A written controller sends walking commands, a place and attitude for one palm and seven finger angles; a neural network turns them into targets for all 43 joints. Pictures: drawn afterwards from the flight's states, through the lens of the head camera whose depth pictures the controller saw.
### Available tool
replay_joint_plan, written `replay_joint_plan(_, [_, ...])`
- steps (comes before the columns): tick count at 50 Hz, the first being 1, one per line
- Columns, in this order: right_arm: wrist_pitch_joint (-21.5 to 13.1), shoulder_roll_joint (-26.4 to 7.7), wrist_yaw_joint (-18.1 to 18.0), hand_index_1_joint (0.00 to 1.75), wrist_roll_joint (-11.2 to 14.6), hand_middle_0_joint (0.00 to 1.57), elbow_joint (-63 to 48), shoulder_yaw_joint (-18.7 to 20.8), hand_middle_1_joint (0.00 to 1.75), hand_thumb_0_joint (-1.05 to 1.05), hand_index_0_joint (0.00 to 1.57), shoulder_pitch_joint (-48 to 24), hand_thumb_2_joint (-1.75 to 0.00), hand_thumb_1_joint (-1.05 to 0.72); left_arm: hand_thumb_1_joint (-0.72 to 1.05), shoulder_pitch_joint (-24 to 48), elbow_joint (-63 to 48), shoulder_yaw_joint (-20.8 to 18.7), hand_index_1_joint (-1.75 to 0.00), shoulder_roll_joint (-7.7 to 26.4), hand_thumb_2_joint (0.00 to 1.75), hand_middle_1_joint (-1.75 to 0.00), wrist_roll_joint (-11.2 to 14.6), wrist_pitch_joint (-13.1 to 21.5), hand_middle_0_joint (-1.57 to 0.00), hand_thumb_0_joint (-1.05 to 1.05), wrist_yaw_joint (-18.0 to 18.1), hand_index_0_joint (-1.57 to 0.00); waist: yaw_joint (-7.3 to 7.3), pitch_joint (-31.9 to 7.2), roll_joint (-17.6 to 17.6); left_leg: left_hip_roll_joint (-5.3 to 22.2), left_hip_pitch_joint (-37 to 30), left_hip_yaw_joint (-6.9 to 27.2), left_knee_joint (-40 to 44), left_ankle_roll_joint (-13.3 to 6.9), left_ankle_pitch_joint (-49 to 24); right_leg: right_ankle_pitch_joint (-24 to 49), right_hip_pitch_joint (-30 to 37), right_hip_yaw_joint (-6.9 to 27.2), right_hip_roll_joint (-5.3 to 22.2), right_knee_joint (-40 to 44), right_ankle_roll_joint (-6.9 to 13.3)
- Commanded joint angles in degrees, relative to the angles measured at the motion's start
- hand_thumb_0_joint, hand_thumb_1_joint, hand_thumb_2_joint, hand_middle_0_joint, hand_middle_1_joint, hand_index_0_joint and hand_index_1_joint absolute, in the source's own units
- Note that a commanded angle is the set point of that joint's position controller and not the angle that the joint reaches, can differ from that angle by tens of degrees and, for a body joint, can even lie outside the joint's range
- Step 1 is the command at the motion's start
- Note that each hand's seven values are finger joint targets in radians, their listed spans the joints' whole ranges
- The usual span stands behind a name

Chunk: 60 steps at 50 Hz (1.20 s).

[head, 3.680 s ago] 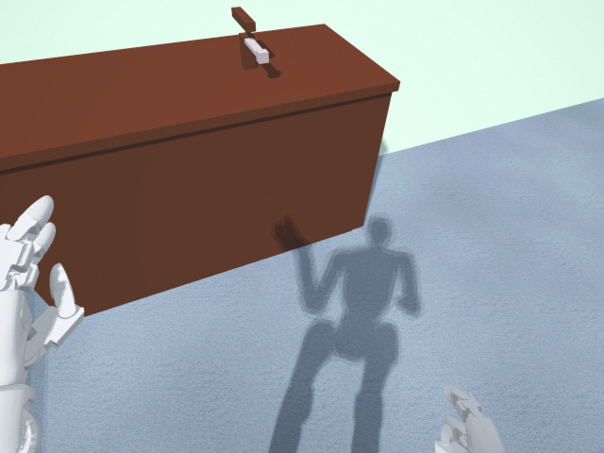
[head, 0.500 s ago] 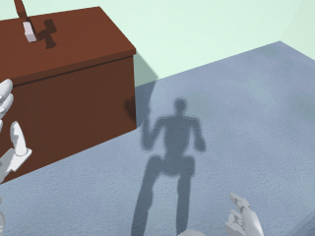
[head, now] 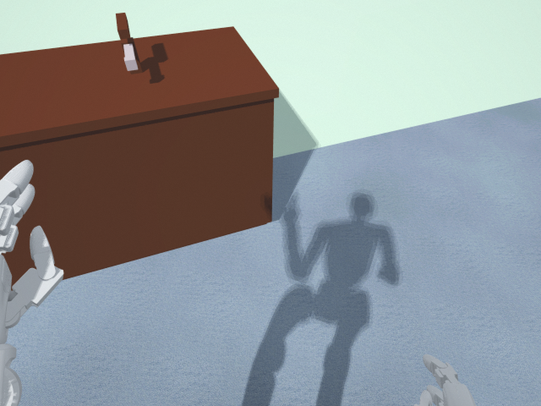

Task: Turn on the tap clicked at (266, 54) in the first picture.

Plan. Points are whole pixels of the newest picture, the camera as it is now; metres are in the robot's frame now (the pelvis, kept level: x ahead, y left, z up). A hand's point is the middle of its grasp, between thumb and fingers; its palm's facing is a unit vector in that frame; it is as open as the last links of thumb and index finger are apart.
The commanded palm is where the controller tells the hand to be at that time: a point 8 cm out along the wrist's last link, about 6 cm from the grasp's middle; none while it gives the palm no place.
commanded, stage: take the last steps up to it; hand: left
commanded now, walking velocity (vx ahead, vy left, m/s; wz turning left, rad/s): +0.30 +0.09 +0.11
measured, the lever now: (131, 63) +0.92 +0.43 +0.06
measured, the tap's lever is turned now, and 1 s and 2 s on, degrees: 0 0 0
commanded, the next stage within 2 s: none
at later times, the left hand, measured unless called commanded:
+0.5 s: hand (48, 265) +0.23 +0.26 +0.16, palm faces +0.44 -0.80 -0.41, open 7.4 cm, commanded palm +0.17 +0.30 +0.17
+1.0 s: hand (97, 184) +0.35 +0.25 +0.17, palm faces +0.40 -0.78 -0.48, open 7.4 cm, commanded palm +0.29 +0.30 +0.17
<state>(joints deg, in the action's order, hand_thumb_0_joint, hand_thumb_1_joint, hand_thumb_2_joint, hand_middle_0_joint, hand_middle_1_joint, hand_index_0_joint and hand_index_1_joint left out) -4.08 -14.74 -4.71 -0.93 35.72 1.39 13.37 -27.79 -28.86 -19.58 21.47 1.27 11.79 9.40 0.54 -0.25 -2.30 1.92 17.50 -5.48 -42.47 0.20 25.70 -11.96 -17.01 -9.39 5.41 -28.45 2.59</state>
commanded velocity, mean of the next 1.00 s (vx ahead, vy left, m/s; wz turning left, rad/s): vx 0.30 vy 0.05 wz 0.01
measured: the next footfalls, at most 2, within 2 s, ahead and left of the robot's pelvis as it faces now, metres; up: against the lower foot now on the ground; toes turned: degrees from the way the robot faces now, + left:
left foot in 0.08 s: +0.00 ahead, +0.15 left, +0.00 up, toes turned +7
right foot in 0.34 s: +0.09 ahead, -0.09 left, +0.00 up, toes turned -6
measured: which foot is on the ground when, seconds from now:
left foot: up 0.00-0.06, down 0.08-0.34, up 0.36-0.60, down 0.62-0.94, up 0.96-1.00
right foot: down 0.00-0.08, up 0.10-0.32, down 0.34-0.64, up 0.66-0.92, down 0.94-1.00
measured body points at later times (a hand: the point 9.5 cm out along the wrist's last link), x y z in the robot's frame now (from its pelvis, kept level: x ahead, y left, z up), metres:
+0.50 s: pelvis +0.02 +0.01 -0.01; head +0.04 +0.00 +0.44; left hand +0.20 +0.30 +0.19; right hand +0.19 -0.20 -0.12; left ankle +0.01 +0.14 -0.69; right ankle +0.05 -0.09 -0.74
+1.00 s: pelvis +0.14 +0.02 -0.02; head +0.16 +0.00 +0.43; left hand +0.33 +0.29 +0.19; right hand +0.30 -0.19 -0.13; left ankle +0.08 +0.15 -0.71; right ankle +0.17 -0.07 -0.74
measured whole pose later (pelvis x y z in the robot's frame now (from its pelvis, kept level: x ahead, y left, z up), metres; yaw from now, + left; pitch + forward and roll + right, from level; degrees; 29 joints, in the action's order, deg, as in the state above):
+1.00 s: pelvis +0.14 +0.02 -0.02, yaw +1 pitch -1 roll -1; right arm -4.8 -9.7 -3.0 0.1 36.8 -1.2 11.8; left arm -25.4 -28.3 -20.8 22.2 0.7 12.6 8.2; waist 0.3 3.7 3.2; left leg 5.9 19.7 -4.2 -54.2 0.6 26.6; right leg -15.9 -18.8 -11.3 2.5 -36.4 2.9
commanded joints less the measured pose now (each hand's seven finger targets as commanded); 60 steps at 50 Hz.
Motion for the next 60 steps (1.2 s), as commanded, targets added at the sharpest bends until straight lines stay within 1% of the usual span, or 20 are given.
replay_joint_plan(1, [-3.4, -2.3, -0.3, 0.30, 0.4, 0.20, -9.2, 1.1, 0.30, 0.00, 0.20, -4.8, -0.90, -0.90, 0.90, 4.5, -9.8, -6.0, -0.30, 7.5, 0.90, -0.30, 0.3, 3.1, -0.20, 0.00, 2.3, -0.20, -0.62, -6.5, -4.1, -1.9, -4.6, -3.4, 16.1, -1.2, -2.0, -15.8, 5.1, 15.7, 11.5, 9.5, 3.0])
replay_joint_plan(2, [-3.5, -2.7, -0.5, 0.30, 0.5, 0.20, -9.6, 1.2, 0.30, 0.00, 0.20, -4.0, -0.90, -0.90, 0.90, 6.6, -11.2, -5.4, -0.30, 7.4, 0.90, -0.30, 0.5, 3.5, -0.20, 0.00, 2.3, -0.20, 0.24, -6.8, -0.6, -0.9, -9.0, -2.2, 20.9, -2.3, -2.6, -15.2, 3.1, 13.1, 8.6, 3.7, 1.0])
replay_joint_plan(4, [-4.1, -5.4, -0.2, 0.30, 0.9, 0.20, -10.2, 2.0, 0.30, 0.00, 0.20, -4.3, -0.90, -0.90, 0.90, 10.0, -13.7, -4.4, -0.30, 6.8, 0.90, -0.30, 0.1, 4.7, -0.20, 0.00, 2.3, -0.20, 0.15, -4.0, 20.1, 16.1, -17.5, 21.4, 27.1, -9.8, -10.5, -17.4, -14.8, 2.2, -2.6, -19.8, -4.0])
replay_joint_plan(6, [-4.8, -3.8, 0.2, 0.30, 1.0, 0.20, -7.5, 2.1, 0.30, 0.00, 0.20, -4.2, -0.90, -0.90, 0.90, 9.9, -10.1, -6.5, -0.30, 10.6, 0.90, -0.30, -1.4, 5.2, -0.20, 0.00, 1.1, -0.20, 0.07, -0.8, 18.2, 21.3, -10.5, 28.4, 29.6, -15.4, -4.2, -18.2, -20.7, 7.7, -0.5, -32.9, -4.0])
replay_joint_plan(10, [-6.0, -3.9, 0.7, 0.30, 1.3, 0.20, -6.4, 1.4, 0.30, 0.00, 0.20, -5.6, -0.90, -0.90, 0.90, 9.4, -10.0, -3.2, -0.30, 6.8, 0.90, -0.30, -1.3, 4.8, -0.20, 0.00, 0.1, -0.20, -0.67, 3.9, 16.1, 13.4, 0.3, 11.0, 28.2, -10.4, -5.2, -11.8, -9.1, 2.6, -1.1, -21.7, -4.7])
replay_joint_plan(14, [-5.8, -3.8, 0.5, 0.30, 0.8, 0.20, -6.0, 0.8, 0.30, 0.00, 0.20, -5.9, -0.90, -0.90, 0.90, 11.1, -7.8, -4.0, -0.30, 7.3, 0.90, -0.30, -1.3, 4.1, -0.20, 0.00, 0.3, -0.20, -1.06, 0.4, 13.7, 10.8, 3.3, 7.0, 20.2, -6.7, -2.5, -7.9, 6.8, -1.9, -4.7, -3.2, -4.6])
replay_joint_plan(15, [-5.5, -3.5, 0.4, 0.30, 0.8, 0.20, -5.9, 0.7, 0.30, 0.00, 0.20, -6.1, -0.90, -0.90, 0.90, 11.2, -6.4, -4.6, -0.30, 8.0, 0.90, -0.30, -1.4, 3.8, -0.20, 0.00, 0.3, -0.20, -1.14, -0.7, 10.2, 9.4, 6.2, 5.7, 14.5, -5.7, -1.9, -7.6, 12.0, 0.6, -3.7, 0.5, -3.6])
replay_joint_plan(16, [-4.9, -2.6, 0.4, 0.30, 0.9, 0.20, -6.0, 0.7, 0.30, 0.00, 0.20, -5.6, -0.90, -0.90, 0.90, 10.0, -4.1, -5.2, -0.30, 8.9, 0.90, -0.30, -1.7, 3.4, -0.20, 0.00, 0.3, -0.20, -1.42, -1.9, 0.7, 5.6, 11.8, 1.8, 0.6, -4.2, -1.3, -12.6, 16.1, 11.8, 2.9, 5.7, 0.2])
replay_joint_plan(17, [-4.5, -1.6, 0.6, 0.30, 1.2, 0.20, -6.8, 0.6, 0.30, 0.00, 0.20, -6.7, -0.90, -0.90, 0.90, 10.8, -4.6, -6.7, -0.30, 11.2, 0.90, -0.30, -1.2, 3.2, -0.20, 0.00, 0.4, -0.20, -1.54, -2.6, -14.5, -1.1, 21.7, -1.6, -16.0, -1.3, 4.8, -12.9, 19.2, 35.7, 15.7, 13.2, 6.8])
replay_joint_plan(18, [-4.7, -3.5, 1.1, 0.30, 0.9, 0.20, -6.7, 1.6, 0.30, 0.00, 0.20, -6.9, -0.90, -0.90, 0.90, 13.4, -5.3, -8.1, -0.30, 12.1, 0.90, -0.30, -0.3, 3.8, -0.20, 0.00, 0.3, -0.20, -2.04, -3.6, -15.4, 0.0, 21.6, 5.1, -24.8, -0.2, 4.7, -22.3, 14.8, 42.4, 20.0, 17.8, 8.7])
replay_joint_plan(23, [-2.7, -1.3, 1.2, 0.30, 0.7, 0.20, -6.5, -0.5, 0.30, 0.00, 0.20, -8.6, -0.90, -0.90, 0.90, 7.9, -9.2, -7.7, -0.30, 10.0, 0.90, -0.30, -0.3, 5.1, -0.20, 0.00, -0.3, -0.20, -0.80, -1.7, -5.3, 4.5, 9.9, 2.9, -12.3, 0.4, -2.9, -12.3, 0.5, 18.7, 13.8, 15.2, 6.8])
replay_joint_plan(29, [-3.7, -1.9, -0.3, 0.30, 0.3, 0.20, -8.6, 0.6, 0.30, 0.00, 0.20, -5.8, -0.90, -0.90, 0.90, 7.3, -14.0, -6.9, -0.30, 8.9, 0.90, -0.30, 0.0, 4.7, -0.20, 0.00, 1.5, -0.20, -0.47, -5.4, 0.5, -0.2, -8.3, -5.3, 15.9, 0.0, -9.5, -12.7, 2.2, 11.3, 6.8, 4.8, 2.9])
replay_joint_plan(31, [-3.8, -4.6, -0.7, 0.30, 1.0, 0.20, -9.9, 1.9, 0.30, 0.00, 0.20, -4.7, -0.90, -0.90, 0.90, 7.5, -15.0, -6.3, -0.30, 7.6, 0.90, -0.30, 0.1, 5.1, -0.20, 0.00, 1.4, -0.20, 0.28, -5.2, 16.9, 12.5, -17.4, 13.4, 23.3, -5.5, -10.5, -13.1, -9.3, 5.2, -1.5, -15.8, -2.2])
replay_joint_plan(33, [-4.3, -3.2, -0.1, 0.30, 0.7, 0.20, -8.8, 1.2, 0.30, 0.00, 0.20, -5.6, -0.90, -0.90, 0.90, 7.5, -10.7, -7.9, -0.30, 10.0, 0.90, -0.30, -0.7, 5.6, -0.20, 0.00, 1.1, -0.20, 0.63, -2.6, 20.1, 23.5, -13.9, 30.2, 30.0, -13.4, -10.9, -22.4, -18.9, 7.1, -1.9, -34.9, -2.9])
replay_joint_plan(39, [-5.3, -3.6, 1.3, 0.30, 1.3, 0.20, -8.1, 1.8, 0.30, 0.00, 0.20, -4.8, -0.90, -0.90, 0.90, 2.0, -13.9, -5.7, -0.30, 6.7, 0.90, -0.30, -0.4, 4.8, -0.20, 0.00, 0.3, -0.20, -0.36, -3.6, 16.0, 15.6, -11.5, 7.7, 24.3, -9.4, -26.4, -10.6, -12.3, 2.2, -1.1, -21.0, -4.1])
replay_joint_plan(45, [-4.1, -2.8, 0.5, 0.30, 1.5, 0.20, -8.6, 1.2, 0.30, 0.00, 0.20, -5.8, -0.90, -0.90, 0.90, 3.0, -9.9, -8.1, -0.30, 8.9, 0.90, -0.30, -0.3, 3.4, -0.20, 0.00, 0.6, -0.20, -0.97, -6.6, 11.0, 11.7, -3.2, 0.6, 9.8, -4.9, -23.3, -2.5, 10.5, -2.1, -4.4, 2.1, -2.9])
replay_joint_plan(47, [-3.3, -0.5, 0.8, 0.30, 1.8, 0.20, -9.5, 0.5, 0.30, 0.00, 0.20, -6.1, -0.90, -0.90, 0.90, 4.1, -9.1, -9.8, -0.30, 12.0, 0.90, -0.30, -0.4, 3.1, -0.20, 0.00, 0.9, -0.20, -1.14, -8.1, -12.2, 0.5, 19.4, -4.5, -17.5, -0.6, -0.4, 7.3, 24.5, 30.2, 15.6, 8.4, 7.0])
replay_joint_plan(48, [-3.9, -2.0, 1.1, 0.30, 1.2, 0.20, -9.3, 0.8, 0.30, 0.00, 0.20, -7.3, -0.90, -0.90, 0.90, 6.4, -9.7, -12.0, -0.30, 13.5, 0.90, -0.30, 0.5, 3.7, -0.20, 0.00, 0.8, -0.20, -2.01, -7.2, -11.7, 1.6, 22.0, 2.9, -25.4, 0.1, 5.9, 4.4, 20.1, 36.1, 20.6, 11.3, 10.0])
replay_joint_plan(54, [-1.6, -1.5, 1.4, 0.30, 0.9, 0.20, -7.5, 0.0, 0.30, 0.00, 0.20, -7.8, -0.90, -0.90, 0.90, 3.6, -13.0, -9.0, -0.30, 9.5, 0.90, -0.30, 0.2, 5.2, -0.20, 0.00, 0.4, -0.20, -0.61, -3.6, -5.0, 5.8, 12.5, 2.2, -11.2, 1.0, -3.7, 7.1, 6.7, 13.1, 14.5, 10.5, 6.5])
replay_joint_plan(60, [-2.6, -1.6, 0.0, 0.30, 0.4, 0.20, -9.4, 1.0, 0.30, 0.00, 0.20, -5.9, -0.90, -0.90, 0.90, 5.7, -15.2, -7.8, -0.30, 8.9, 0.90, -0.30, 0.0, 4.6, -0.20, 0.00, 1.9, -0.20, -1.09, -5.3, -1.4, 0.2, -4.7, -6.9, 13.8, 0.3, -13.8, 0.5, 6.4, 8.6, 9.0, 3.6, 3.1])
